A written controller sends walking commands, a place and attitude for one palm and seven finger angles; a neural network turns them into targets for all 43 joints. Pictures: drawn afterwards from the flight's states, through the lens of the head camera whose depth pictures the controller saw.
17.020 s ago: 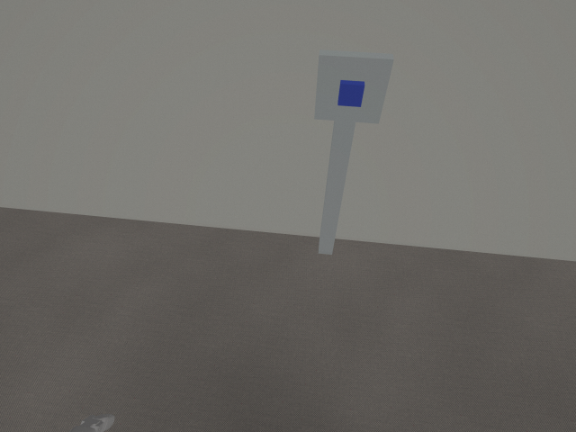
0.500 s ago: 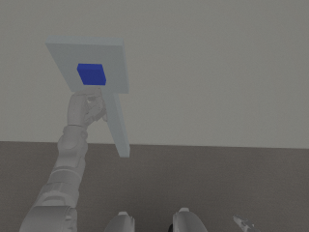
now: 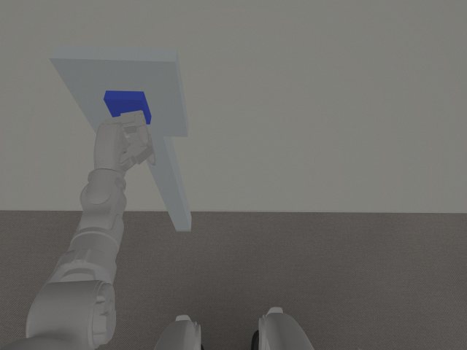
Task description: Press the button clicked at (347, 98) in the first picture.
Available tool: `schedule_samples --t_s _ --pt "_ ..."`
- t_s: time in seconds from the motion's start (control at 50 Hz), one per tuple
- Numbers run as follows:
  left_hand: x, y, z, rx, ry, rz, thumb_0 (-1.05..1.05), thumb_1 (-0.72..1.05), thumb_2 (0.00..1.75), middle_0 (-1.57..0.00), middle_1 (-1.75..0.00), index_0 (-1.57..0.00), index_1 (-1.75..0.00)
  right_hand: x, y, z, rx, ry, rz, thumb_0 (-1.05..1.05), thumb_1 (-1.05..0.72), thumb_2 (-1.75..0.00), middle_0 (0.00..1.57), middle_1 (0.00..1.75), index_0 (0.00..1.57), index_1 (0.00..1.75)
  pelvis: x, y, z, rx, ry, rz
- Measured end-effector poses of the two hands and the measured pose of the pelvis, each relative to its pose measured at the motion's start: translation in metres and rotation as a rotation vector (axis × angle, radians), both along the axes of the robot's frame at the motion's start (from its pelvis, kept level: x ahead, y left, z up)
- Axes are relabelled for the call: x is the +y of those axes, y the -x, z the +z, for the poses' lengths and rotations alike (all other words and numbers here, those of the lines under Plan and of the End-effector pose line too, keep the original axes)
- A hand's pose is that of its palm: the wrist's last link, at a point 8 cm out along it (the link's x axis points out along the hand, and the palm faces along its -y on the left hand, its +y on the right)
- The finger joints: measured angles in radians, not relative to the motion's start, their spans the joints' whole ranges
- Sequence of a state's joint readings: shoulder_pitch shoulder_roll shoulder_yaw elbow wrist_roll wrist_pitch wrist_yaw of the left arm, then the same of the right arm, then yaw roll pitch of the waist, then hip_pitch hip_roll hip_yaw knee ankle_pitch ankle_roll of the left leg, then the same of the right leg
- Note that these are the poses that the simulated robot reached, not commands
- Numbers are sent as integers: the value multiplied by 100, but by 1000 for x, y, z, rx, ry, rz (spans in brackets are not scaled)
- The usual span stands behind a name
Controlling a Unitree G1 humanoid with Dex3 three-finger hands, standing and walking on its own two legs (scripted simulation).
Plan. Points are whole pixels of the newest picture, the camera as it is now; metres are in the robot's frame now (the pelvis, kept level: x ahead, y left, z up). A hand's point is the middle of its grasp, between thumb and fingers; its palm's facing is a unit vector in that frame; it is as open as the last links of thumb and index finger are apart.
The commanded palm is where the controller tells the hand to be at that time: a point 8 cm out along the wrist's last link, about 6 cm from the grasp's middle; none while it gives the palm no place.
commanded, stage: press the button with the knuckle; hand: left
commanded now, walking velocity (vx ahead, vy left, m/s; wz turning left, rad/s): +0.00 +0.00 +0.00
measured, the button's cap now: (129, 106) +0.51 +0.17 +0.08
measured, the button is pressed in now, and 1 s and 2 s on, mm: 0 7 0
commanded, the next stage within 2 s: hold the button down briefly in 0.48 s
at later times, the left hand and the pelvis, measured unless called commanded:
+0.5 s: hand (147, 141) +0.46 +0.14 +0.05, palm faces -0.05 -1.00 -0.04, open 2.8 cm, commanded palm +0.47 +0.19 +0.06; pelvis -0.02 +0.00 -0.01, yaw +1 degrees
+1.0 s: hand (147, 141) +0.46 +0.14 +0.05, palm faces -0.03 -1.00 -0.04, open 2.8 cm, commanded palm +0.45 +0.18 +0.06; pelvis -0.04 +0.01 -0.02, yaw +1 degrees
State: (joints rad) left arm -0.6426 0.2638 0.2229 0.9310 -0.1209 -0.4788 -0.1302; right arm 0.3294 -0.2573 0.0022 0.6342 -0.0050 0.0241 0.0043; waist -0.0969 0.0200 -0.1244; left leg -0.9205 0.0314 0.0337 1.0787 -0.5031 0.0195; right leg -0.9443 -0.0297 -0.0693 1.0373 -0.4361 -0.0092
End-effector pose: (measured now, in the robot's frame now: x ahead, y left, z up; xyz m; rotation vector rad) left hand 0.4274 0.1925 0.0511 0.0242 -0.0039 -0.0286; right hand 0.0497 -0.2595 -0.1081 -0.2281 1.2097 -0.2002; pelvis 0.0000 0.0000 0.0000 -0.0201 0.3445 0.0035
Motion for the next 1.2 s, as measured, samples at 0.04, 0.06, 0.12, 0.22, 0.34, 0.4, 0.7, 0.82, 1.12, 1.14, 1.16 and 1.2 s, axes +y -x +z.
schedule_samples --t_s 0.04,0.06,0.12,0.22,0.34,0.4,0.7,0.82,1.12,1.14,1.16,1.2 --pt "0 -1 -1 -1 -1 2 -3 85 91 -130 -150 -130 -150 0 2 -1 7 2 1 1 -91 -90 20 30 20 30 0 1 -1 1 1 2" --pt "1 -2 -1 -2 -1 3 -3 85 92 -130 -150 -130 -150 0 2 -1 9 3 1 1 -91 -90 20 30 20 30 0 1 -1 1 2 3" --pt "1 -4 -1 -3 -4 2 -4 84 92 -130 -150 -130 -150 1 4 -2 12 7 3 1 -91 -90 20 30 20 30 1 3 -2 3 4 6" --pt "1 -5 0 -4 -6 2 -3 83 93 -130 -150 -130 -150 2 6 -4 12 6 6 1 -91 -90 20 30 20 30 2 7 -4 4 6 8" --pt "1 -9 0 -1 -10 7 -3 82 94 -130 -150 -130 -150 3 12 -6 15 12 15 1 -91 -90 20 30 20 30 2 13 -6 7 9 15" --pt "2 -11 0 -8 -18 -1 -3 80 95 -130 -150 -132 -150 2 16 -7 21 20 20 1 -91 -90 20 30 20 30 2 17 -8 12 12 18" --pt "7 -16 -2 -7 -14 -24 -5 73 99 -130 -150 -141 -150 -2 52 -6 47 70 12 1 -91 -90 20 30 20 30 4 36 -18 30 24 25" --pt "8 -16 -2 -4 -17 -23 -5 72 99 -130 -150 -141 -150 1 64 -6 49 72 8 1 -91 -90 20 30 20 30 7 42 -20 31 26 24" --pt "4 -10 -2 3 -12 13 -3 75 96 -130 -150 -136 -150 10 68 -9 62 35 12 1 -91 -90 20 30 20 30 12 40 -17 24 20 19" --pt "4 -8 -2 2 -10 14 -3 76 95 -130 -150 -135 -150 11 66 -9 61 31 11 1 -91 -90 20 30 20 30 12 38 -16 22 19 17" --pt "4 -7 -3 1 -8 14 -3 76 95 -130 -150 -135 -150 11 64 -8 59 28 10 1 -91 -90 20 30 20 30 12 37 -15 20 18 15" --pt "4 -4 -3 -1 -5 13 -3 77 94 -130 -150 -134 -150 11 58 -7 53 22 7 1 -91 -90 20 30 20 30 11 34 -13 14 17 11"
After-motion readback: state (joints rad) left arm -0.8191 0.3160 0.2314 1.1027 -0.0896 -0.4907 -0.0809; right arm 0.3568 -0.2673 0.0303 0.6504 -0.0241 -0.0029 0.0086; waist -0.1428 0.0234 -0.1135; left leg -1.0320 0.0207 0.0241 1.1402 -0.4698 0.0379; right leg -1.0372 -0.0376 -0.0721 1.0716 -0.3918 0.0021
